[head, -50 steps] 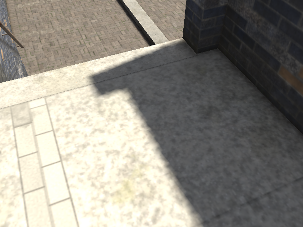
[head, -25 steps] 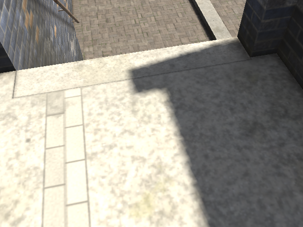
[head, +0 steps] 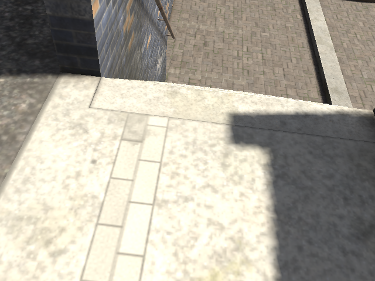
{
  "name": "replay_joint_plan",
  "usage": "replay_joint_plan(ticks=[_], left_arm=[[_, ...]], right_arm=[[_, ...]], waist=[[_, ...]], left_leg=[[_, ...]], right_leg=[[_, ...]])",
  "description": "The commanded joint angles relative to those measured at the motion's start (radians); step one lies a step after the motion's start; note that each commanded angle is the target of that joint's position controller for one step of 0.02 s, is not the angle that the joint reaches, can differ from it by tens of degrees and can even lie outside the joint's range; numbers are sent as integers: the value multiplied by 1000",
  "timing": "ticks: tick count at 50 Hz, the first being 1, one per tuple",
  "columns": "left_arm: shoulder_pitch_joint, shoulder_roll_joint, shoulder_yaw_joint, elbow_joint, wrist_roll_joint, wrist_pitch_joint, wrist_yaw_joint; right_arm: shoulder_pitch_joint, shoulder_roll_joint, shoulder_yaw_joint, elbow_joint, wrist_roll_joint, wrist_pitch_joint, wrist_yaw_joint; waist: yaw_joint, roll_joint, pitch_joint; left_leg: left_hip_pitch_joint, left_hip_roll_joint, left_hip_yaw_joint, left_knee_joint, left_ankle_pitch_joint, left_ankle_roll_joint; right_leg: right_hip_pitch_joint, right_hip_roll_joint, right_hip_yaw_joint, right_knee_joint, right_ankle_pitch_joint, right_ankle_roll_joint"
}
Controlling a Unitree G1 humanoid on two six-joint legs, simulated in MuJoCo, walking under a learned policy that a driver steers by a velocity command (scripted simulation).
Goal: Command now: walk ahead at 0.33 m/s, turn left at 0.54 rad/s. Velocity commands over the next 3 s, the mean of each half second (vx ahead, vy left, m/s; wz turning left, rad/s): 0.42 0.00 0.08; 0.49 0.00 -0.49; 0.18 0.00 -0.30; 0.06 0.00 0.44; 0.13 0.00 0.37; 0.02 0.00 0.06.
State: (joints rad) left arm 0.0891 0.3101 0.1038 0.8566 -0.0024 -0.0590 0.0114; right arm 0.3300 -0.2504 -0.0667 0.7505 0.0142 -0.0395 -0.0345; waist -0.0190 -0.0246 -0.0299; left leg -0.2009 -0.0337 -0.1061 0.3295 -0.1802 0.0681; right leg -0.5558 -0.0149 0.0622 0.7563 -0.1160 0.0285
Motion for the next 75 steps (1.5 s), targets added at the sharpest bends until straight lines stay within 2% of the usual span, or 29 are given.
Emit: replay_joint_plan(ticks=[1, 7, 11, 12, 13, 14, 15, 18, 25, 30, 33, 34, 35, 36, 37, 39, 44, 50, 54, 57, 58, 59, 60, 61, 62, 64, 68, 71, 75], left_arm=[[-129, 42, -3, -88, -7, -36, -15], [-147, 58, -17, -108, -20, -70, -37], [63, 97, -3, -49, -10, -84, -33], [211, 148, 8, -19, 1, -84, -28], [298, 262, 39, 9, 3, -73, -35], [294, 178, 18, 5, -18, -73, -45], [251, 118, 0, -14, -21, -69, -46], [184, 73, -22, -53, -5, -49, -43], [260, 120, -9, -46, -23, -25, -5], [313, 128, -4, -48, -35, -9, 5], [276, 98, -12, -76, -21, -5, 2], [269, 31, -35, -112, 7, -7, 1], [426, -48, -59, -141, -29, -21, -1], [401, 65, -36, -112, -53, -19, 2], [296, 112, -22, -127, -49, -13, 1], [223, 87, -18, -147, -24, -3, -2], [176, 21, -27, -197, -21, 30, -17], [12, 11, -41, -252, -11, 17, -53], [-33, 49, -22, -303, -8, 23, -75], [223, 153, 38, -252, -1, 32, -62], [294, 246, 61, -250, -2, 41, -35], [214, 328, 53, -308, 21, 36, -31], [231, 253, 40, -331, 15, 34, -44], [181, 206, 25, -325, 6, 27, -49], [128, 152, 9, -317, -10, 29, -44], [56, 97, -15, -320, 4, 30, -37], [27, 51, -37, -264, 35, 3, -28], [19, 58, -36, -229, 41, 8, -16], [35, 107, -20, -196, 33, 32, -4]], right_arm=[[10, -197, -54, -52, 6, -16, -3], [43, -187, -48, -30, 5, -15, 15], [8, -122, -21, -38, -3, -10, 19], [-16, -67, -2, -59, -16, -16, 19], [21, -61, -1, -104, 1, -40, 16], [-3, -151, -18, -100, 12, -57, 15], [-45, -174, -24, -97, 18, -67, 22], [-120, -136, -21, -111, -20, -81, 31], [-296, -47, 11, -170, -13, -86, 46], [-351, -105, -8, -196, 6, -94, 57], [-133, -180, -47, -152, -5, -99, 39], [50, -250, -64, -134, -18, -94, 27], [89, -305, -70, -105, -32, -80, 38], [60, -197, -50, -113, -24, -77, 40], [8, -138, -33, -116, -15, -75, 37], [-86, -99, -18, -104, -23, -69, 42], [-123, -127, -33, -62, -19, -91, 43], [-119, -184, -46, -23, -14, -71, 28], [-95, -236, -60, -6, 13, -44, 16], [-101, -226, -58, -17, 32, -27, 9], [-44, -159, -34, -39, -15, -29, 14], [90, -81, 0, -64, -50, -40, 28], [18, -189, -17, -52, -18, -44, 36], [-79, -206, -22, -79, 8, -39, 34], [-89, -189, -16, -65, -1, -27, 21], [-63, -191, -20, -41, -10, 6, 6], [-12, -118, -1, -2, -16, 26, -4], [-74, -104, 9, -5, -10, 34, -1], [-153, -158, -7, -41, 1, 48, 2]], waist=[[-28, 176, 23], [-58, 171, 40], [51, 159, -25], [104, 25, -105], [82, -295, -116], [95, -218, -45], [87, -143, 23], [54, -45, 59], [79, -78, 54], [69, -94, 56], [-60, -76, -70], [-129, 51, -241], [-43, 400, -356], [-61, 279, -259], [-75, 173, -122], [-25, 105, -4], [23, 105, 59], [-19, 69, 98], [-16, 107, 64], [125, 76, -83], [124, -114, -165], [-1, -280, -333], [98, -110, -454], [89, -60, -314], [54, 8, -203], [-4, -21, -132], [-35, -47, -147], [-3, -71, -118], [41, -80, -30]], left_leg=[[93, 221, -252, -149, -178, 151], [62, 239, -293, -97, -186, 156], [-28, 158, -245, 92, -66, 95], [-148, 78, -124, 375, -66, 46], [-486, -39, 12, 643, -298, -14], [-644, 10, -22, 810, -379, -24], [-691, 59, -25, 862, -287, -16], [-618, 120, 15, 760, -112, -30], [-360, 42, 91, 298, 148, -106], [-232, 25, 48, 164, 171, -84], [122, 68, 37, 113, 120, -8], [400, 263, -152, 140, 52, 58], [627, 485, -614, 29, -135, 210], [545, 464, -650, -23, -297, 197], [416, 417, -465, -33, -247, 154], [199, 330, -251, -82, -38, 125], [60, 308, -24, -189, 152, 142], [74, 268, 202, -159, 327, 94], [165, 293, 252, -27, 545, 47], [116, 227, 300, 383, 665, -23], [-135, 156, 310, 715, 147, -89], [-437, -8, 160, 1060, -578, -146], [-458, 22, -5, 1125, -508, -132], [-514, 53, 11, 1087, -401, -114], [-521, 103, 30, 1012, -324, -114], [-374, 143, 37, 917, -253, -118], [-217, 144, 48, 724, -148, -141], [-162, 152, 47, 539, -66, -139], [-219, 132, 66, 469, -142, -125]], right_leg=[[-82, 7, -2, -136, 18, 14], [72, 4, -34, -258, -45, -24], [396, -24, -30, -348, -43, -93], [580, -170, 144, -377, -95, -153], [777, -337, 554, -487, -276, -312], [772, -370, 668, -528, -416, -347], [725, -331, 571, -527, -397, -318], [572, -221, 377, -561, -131, -279], [382, -111, 177, -559, 169, -239], [418, -165, 282, -486, 95, -206], [350, -81, 245, -217, 226, -143], [198, -4, 161, 92, 15, -105], [-120, 94, 81, 394, -488, -65], [-230, 16, 112, 525, -448, -60], [-252, -19, 88, 540, -351, -59], [-187, -79, 62, 472, -235, -49], [-157, -120, 43, 350, -122, -27], [-83, -89, -39, 6, 153, -34], [3, -37, -102, -106, 73, -71], [360, 76, -148, -239, 123, -151], [625, -103, 89, -222, 515, -222], [863, -365, 574, -224, 756, -451], [843, -361, 600, -317, 551, -454], [737, -307, 475, -347, 412, -401], [600, -264, 366, -356, 339, -340], [357, -212, 250, -396, 363, -300], [244, -174, 89, -432, 476, -293], [242, -170, 48, -468, 269, -272], [291, -225, 110, -502, -14, -284]])
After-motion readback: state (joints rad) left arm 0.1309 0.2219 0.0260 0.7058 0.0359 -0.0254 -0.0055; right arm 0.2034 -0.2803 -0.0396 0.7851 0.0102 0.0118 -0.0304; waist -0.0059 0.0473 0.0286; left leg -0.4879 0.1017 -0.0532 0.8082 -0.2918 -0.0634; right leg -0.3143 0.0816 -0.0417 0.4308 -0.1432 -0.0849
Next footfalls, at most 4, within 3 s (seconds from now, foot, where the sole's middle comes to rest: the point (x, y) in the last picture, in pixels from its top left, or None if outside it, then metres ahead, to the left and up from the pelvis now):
0.22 right None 0.17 -0.15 -0.79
0.68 left None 0.46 0.08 -0.79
1.16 right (241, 246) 0.64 -0.25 -0.79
1.66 left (182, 234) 0.68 -0.02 -0.79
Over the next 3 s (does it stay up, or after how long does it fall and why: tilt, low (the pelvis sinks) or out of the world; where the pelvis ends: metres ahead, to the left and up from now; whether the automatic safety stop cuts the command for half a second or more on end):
stays up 0.79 -0.13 -0.03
